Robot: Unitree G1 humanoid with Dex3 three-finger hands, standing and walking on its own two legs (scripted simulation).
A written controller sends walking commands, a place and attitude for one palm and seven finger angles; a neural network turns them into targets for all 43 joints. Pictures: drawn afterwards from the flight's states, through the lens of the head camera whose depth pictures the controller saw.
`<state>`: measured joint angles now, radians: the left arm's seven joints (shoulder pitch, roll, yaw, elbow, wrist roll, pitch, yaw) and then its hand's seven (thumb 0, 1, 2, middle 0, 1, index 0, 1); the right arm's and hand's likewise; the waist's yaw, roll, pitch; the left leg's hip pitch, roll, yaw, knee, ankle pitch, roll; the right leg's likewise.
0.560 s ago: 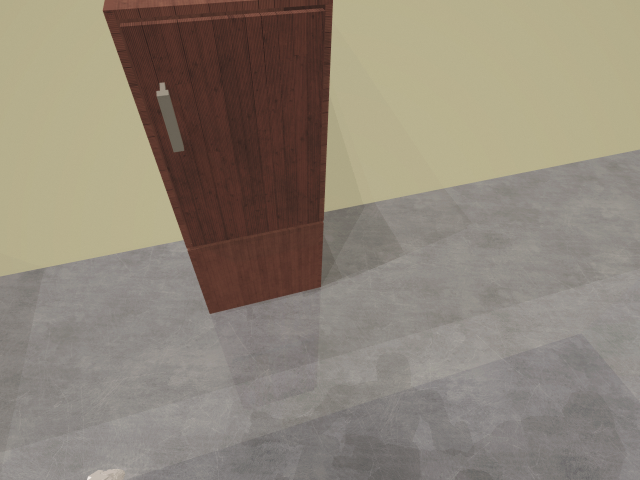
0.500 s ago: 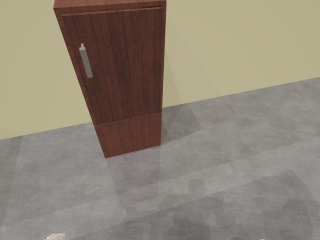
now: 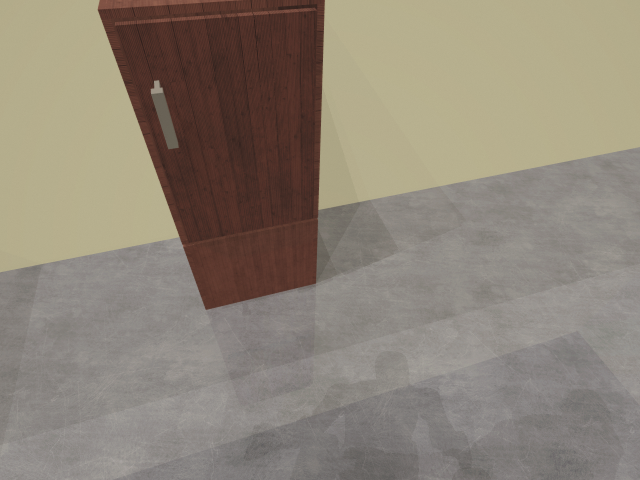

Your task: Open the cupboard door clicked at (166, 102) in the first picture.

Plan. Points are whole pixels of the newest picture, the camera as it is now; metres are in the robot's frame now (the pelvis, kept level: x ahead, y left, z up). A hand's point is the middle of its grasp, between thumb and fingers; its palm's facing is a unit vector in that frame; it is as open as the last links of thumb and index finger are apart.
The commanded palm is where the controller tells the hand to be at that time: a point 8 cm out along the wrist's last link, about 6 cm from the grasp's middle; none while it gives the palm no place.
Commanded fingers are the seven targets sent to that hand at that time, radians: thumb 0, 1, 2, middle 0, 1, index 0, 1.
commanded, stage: stand and wait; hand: left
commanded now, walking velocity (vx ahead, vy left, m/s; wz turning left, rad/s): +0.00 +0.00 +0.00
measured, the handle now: (165, 114) +0.77 +0.38 +0.04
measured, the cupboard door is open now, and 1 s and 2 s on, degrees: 0 0 0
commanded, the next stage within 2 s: look at it before walking up in 0.26 s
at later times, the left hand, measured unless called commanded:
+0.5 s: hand out of the picture +0.08 +0.24 -0.15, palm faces -0.03 -0.94 -0.33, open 7.4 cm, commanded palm none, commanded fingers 0.00 0.90 0.90 -0.20 -0.30 -0.20 -0.30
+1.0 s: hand out of the picture +0.08 +0.24 -0.15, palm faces -0.03 -0.94 -0.33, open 7.4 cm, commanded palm none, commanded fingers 0.00 0.90 0.90 -0.20 -0.30 -0.20 -0.30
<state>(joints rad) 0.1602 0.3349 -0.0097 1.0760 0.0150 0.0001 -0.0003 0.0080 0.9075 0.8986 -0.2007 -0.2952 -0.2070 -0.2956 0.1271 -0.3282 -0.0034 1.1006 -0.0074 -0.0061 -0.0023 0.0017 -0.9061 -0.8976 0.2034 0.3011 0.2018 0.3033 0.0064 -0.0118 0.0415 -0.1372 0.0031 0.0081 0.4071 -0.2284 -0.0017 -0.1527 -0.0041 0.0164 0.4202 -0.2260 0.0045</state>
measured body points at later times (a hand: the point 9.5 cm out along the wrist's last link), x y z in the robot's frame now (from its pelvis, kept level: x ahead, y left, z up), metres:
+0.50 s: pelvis +0.00 -0.01 +0.00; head +0.00 -0.01 +0.45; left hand +0.08 +0.29 -0.13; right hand +0.08 -0.30 -0.13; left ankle +0.00 +0.12 -0.74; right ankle +0.00 -0.12 -0.74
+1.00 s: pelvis +0.01 -0.01 +0.00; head +0.01 -0.01 +0.45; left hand +0.08 +0.29 -0.13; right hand +0.09 -0.31 -0.13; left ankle +0.00 +0.12 -0.74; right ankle +0.00 -0.12 -0.74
